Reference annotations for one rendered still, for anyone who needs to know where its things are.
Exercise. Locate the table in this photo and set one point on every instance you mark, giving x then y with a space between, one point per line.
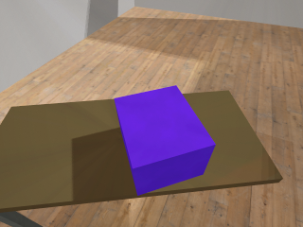
70 153

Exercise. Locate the carton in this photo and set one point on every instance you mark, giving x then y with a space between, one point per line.
165 141

